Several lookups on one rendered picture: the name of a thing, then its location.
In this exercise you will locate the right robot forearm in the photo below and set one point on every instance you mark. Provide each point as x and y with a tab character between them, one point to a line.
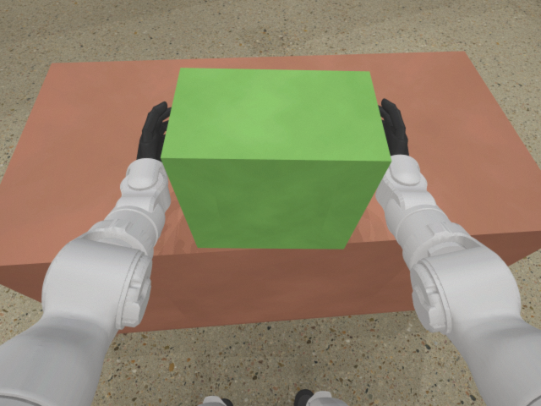
419	226

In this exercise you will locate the pedestal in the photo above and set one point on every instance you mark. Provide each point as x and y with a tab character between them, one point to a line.
84	129

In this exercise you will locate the right robot shin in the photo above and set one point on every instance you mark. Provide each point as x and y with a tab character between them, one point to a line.
321	394

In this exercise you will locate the right robot foot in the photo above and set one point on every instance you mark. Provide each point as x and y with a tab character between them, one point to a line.
302	397

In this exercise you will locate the right robot hand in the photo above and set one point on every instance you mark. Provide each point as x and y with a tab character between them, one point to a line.
395	130

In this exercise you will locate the left robot upper arm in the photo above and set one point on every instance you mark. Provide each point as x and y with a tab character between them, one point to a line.
95	290

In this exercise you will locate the right robot upper arm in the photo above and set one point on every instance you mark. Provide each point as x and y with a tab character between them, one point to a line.
468	296

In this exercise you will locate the left robot hand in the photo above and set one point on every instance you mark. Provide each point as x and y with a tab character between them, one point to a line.
152	138

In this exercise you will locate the carton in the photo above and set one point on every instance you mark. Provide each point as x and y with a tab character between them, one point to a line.
274	158

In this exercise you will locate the left robot forearm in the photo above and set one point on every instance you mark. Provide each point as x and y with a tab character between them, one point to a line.
138	217

